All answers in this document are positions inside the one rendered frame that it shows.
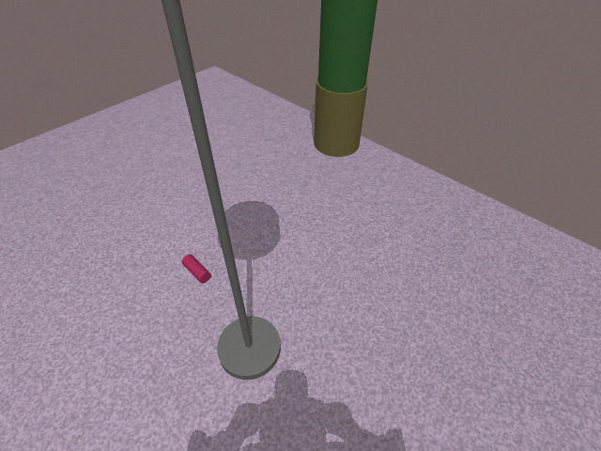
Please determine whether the floor lamp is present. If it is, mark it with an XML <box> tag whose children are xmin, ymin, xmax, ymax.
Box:
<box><xmin>162</xmin><ymin>0</ymin><xmax>281</xmax><ymax>380</ymax></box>

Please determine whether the potted plant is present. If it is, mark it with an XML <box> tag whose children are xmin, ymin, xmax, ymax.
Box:
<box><xmin>314</xmin><ymin>0</ymin><xmax>378</xmax><ymax>157</ymax></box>

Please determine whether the can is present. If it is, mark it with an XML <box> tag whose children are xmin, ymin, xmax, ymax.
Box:
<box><xmin>182</xmin><ymin>255</ymin><xmax>211</xmax><ymax>284</ymax></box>

